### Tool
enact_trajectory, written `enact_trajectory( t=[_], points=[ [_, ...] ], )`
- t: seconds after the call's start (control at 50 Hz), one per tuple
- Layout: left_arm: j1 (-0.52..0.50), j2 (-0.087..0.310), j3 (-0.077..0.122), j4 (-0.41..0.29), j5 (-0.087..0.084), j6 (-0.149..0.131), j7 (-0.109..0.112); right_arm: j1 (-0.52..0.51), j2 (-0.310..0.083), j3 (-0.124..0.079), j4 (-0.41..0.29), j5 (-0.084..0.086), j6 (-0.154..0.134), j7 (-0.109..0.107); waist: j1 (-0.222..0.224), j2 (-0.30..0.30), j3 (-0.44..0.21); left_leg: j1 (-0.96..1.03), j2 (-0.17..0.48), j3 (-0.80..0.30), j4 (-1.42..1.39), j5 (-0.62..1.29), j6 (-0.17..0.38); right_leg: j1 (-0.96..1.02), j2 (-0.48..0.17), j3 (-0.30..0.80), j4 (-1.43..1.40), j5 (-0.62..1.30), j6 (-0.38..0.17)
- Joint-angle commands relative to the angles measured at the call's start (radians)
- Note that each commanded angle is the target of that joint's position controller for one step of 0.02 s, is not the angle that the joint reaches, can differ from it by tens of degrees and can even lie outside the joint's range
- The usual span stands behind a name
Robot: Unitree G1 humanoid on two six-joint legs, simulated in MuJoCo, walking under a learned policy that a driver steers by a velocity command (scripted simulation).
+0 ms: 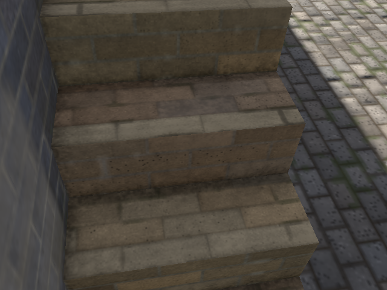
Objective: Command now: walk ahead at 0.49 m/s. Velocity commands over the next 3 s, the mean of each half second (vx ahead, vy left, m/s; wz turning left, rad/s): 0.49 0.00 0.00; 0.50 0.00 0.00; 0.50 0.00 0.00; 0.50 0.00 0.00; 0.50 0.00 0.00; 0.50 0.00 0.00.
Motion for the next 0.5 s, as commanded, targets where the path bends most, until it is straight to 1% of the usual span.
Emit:
enact_trajectory(
  t=[0.02,0.1,0.12,0.2,0.32,0.46,0.48,0.5],
  points=[
    [-0.042,0.089,0.014,-0.062,0.0,-0.018,0.002,-0.006,-0.123,-0.025,-0.048,0.001,-0.015,-0.001,-0.001,0.054,0.006,-0.121,0.056,-0.043,-0.041,0.214,-0.048,0.082,-0.052,0.047,0.005,0.21,-0.001],
    [-0.032,0.093,0.011,-0.057,0.0,-0.021,0.0,0.0,-0.128,-0.025,-0.051,0.002,-0.015,0.001,-0.002,0.05,-0.006,-0.112,0.055,-0.043,-0.034,0.243,-0.048,0.086,-0.054,0.046,0.007,0.232,0.0],
    [-0.039,0.071,-0.001,-0.063,0.006,-0.014,0.001,-0.005,-0.124,-0.021,-0.056,-0.001,-0.014,0.005,-0.003,0.05,0.006,-0.119,0.057,-0.049,-0.042,0.222,-0.052,0.079,-0.058,0.053,-0.003,0.238,-0.003],
    [-0.025,0.088,-0.004,-0.065,0.006,-0.011,0.002,-0.002,-0.135,-0.021,-0.06,0.0,-0.014,0.01,-0.002,0.042,-0.009,-0.113,0.057,-0.051,-0.042,0.231,-0.052,0.095,-0.062,0.052,-0.002,0.254,-0.005],
    [-0.018,0.091,-0.011,-0.068,0.006,-0.009,0.003,0.001,-0.137,-0.019,-0.065,-0.002,-0.012,0.011,-0.001,0.035,-0.017,-0.113,0.056,-0.049,-0.039,0.237,-0.053,0.1,-0.063,0.051,-0.004,0.259,-0.004],
    [-0.016,0.095,-0.014,-0.07,0.007,-0.011,0.002,0.002,-0.141,-0.018,-0.066,-0.001,-0.014,0.013,0.0,0.033,-0.014,-0.121,0.055,-0.047,-0.038,0.224,-0.056,0.102,-0.063,0.05,-0.004,0.26,-0.005],
    [-0.008,0.097,-0.013,-0.07,0.014,-0.011,0.003,-0.01,-0.136,-0.017,-0.064,0.0,-0.013,0.013,0.002,0.053,-0.001,-0.122,0.052,-0.049,-0.043,0.23,-0.058,0.093,-0.062,0.048,-0.011,0.248,-0.003],
    [-0.008,0.1,-0.012,-0.07,0.014,-0.012,0.003,-0.009,-0.136,-0.017,-0.064,0.0,-0.013,0.013,0.001,0.05,-0.003,-0.119,0.052,-0.049,-0.042,0.236,-0.059,0.093,-0.062,0.047,-0.012,0.25,-0.003]
  ],
)
Next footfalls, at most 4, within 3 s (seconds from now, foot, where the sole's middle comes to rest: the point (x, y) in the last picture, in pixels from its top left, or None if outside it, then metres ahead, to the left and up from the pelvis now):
none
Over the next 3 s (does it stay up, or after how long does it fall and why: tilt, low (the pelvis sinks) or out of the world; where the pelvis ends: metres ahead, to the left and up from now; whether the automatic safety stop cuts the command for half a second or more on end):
stays up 0.00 -0.01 0.00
